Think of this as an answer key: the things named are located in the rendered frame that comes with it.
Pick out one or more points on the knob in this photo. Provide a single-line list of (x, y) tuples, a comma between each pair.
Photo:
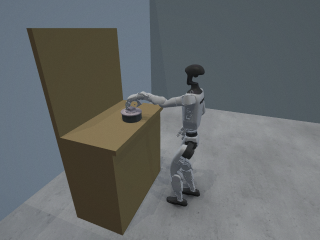
[(131, 108)]

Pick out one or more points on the humanoid robot head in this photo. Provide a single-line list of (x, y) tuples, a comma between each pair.
[(194, 70)]

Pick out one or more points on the lid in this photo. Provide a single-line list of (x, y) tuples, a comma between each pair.
[(128, 113)]

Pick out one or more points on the robot left forearm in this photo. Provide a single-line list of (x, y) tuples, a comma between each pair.
[(154, 99)]

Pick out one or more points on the robot right upper arm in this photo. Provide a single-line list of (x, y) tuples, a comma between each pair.
[(203, 109)]

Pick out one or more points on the pot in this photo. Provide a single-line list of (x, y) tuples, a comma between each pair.
[(132, 119)]

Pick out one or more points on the robot right hand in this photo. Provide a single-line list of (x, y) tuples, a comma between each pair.
[(183, 133)]

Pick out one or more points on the robot torso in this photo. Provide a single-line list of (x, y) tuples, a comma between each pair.
[(191, 119)]

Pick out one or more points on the robot left hand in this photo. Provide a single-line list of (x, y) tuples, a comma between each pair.
[(132, 98)]

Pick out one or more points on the table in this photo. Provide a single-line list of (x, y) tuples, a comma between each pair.
[(110, 165)]

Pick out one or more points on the robot left upper arm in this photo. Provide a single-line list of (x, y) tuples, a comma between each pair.
[(184, 100)]

